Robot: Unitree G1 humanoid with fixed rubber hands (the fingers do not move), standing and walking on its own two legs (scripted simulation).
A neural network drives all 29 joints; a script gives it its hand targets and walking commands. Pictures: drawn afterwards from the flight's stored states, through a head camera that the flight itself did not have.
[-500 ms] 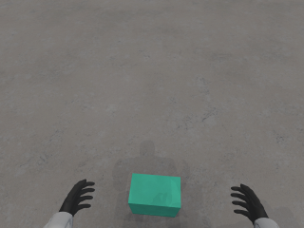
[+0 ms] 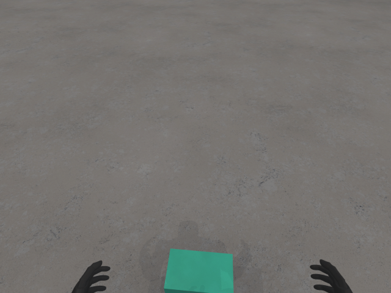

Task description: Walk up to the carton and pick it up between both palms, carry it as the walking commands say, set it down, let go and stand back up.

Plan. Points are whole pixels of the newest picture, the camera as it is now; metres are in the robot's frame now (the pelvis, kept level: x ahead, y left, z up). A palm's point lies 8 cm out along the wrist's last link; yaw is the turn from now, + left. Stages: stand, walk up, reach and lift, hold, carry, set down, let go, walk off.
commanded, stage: stand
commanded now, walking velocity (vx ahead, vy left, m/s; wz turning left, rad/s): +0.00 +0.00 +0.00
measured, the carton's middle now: (199, 282) +0.33 +0.02 -0.62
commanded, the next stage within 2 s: none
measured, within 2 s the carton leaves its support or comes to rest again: neither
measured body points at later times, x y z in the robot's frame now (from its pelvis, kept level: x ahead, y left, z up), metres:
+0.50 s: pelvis -0.01 +0.00 +0.00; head -0.06 +0.01 +0.45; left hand +0.10 +0.28 -0.11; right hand +0.13 -0.27 -0.08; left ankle +0.00 +0.12 -0.73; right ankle -0.02 -0.12 -0.73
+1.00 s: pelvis -0.02 +0.00 +0.00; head -0.07 +0.02 +0.45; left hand +0.06 +0.28 -0.13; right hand +0.10 -0.28 -0.10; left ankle +0.00 +0.12 -0.73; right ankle -0.02 -0.12 -0.73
